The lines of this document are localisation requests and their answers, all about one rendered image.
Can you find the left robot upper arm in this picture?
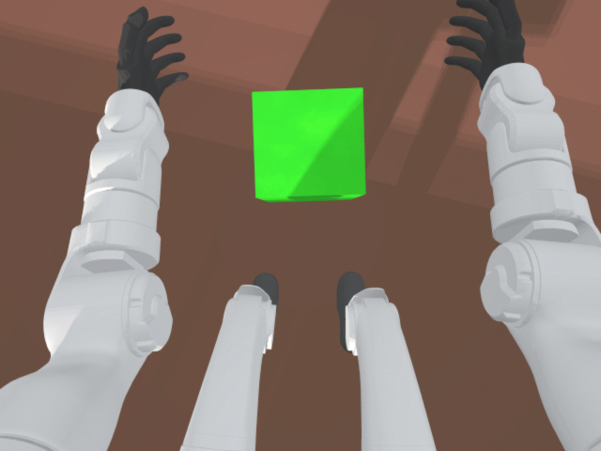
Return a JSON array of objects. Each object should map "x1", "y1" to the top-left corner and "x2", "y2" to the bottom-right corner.
[{"x1": 0, "y1": 269, "x2": 173, "y2": 451}]

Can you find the robot left hand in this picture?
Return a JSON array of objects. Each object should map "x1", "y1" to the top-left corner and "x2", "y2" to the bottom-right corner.
[{"x1": 116, "y1": 7, "x2": 189, "y2": 106}]

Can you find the robot right hand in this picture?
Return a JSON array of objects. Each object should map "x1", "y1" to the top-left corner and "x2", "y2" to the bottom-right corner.
[{"x1": 444, "y1": 0, "x2": 525, "y2": 91}]

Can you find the robot right forearm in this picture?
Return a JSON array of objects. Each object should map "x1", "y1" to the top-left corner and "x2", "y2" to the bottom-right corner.
[{"x1": 477, "y1": 63, "x2": 601, "y2": 248}]

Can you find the right robot upper arm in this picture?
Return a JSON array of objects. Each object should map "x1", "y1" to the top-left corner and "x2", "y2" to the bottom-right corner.
[{"x1": 480, "y1": 239, "x2": 601, "y2": 451}]

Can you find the robot left thigh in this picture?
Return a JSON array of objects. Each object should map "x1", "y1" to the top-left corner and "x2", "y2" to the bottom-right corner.
[{"x1": 180, "y1": 294, "x2": 276, "y2": 451}]

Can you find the robot left forearm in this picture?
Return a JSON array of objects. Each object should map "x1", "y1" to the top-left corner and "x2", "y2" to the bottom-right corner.
[{"x1": 43, "y1": 89, "x2": 169, "y2": 350}]

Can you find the carton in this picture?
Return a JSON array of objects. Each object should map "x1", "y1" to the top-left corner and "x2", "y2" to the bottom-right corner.
[{"x1": 252, "y1": 87, "x2": 365, "y2": 202}]

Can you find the robot left foot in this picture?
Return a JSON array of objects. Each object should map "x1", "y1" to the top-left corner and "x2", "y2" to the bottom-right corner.
[{"x1": 252, "y1": 272, "x2": 279, "y2": 313}]

